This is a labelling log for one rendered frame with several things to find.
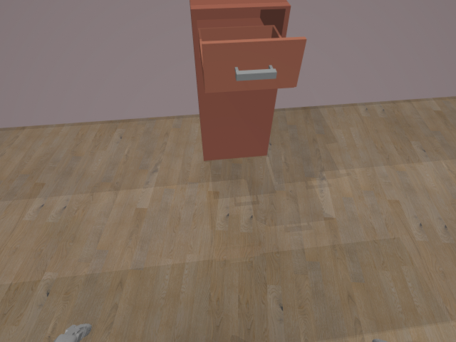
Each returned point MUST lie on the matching drawer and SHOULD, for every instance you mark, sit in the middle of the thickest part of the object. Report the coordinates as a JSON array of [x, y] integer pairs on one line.
[[248, 48]]

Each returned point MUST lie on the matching cabinet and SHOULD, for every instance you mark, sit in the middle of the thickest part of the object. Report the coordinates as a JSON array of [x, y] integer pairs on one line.
[[238, 123]]

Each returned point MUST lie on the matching handle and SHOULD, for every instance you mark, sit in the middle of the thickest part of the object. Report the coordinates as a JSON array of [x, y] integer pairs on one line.
[[255, 74]]

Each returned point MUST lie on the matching left robot hand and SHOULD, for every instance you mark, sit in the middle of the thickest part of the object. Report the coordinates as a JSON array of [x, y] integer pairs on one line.
[[74, 333]]

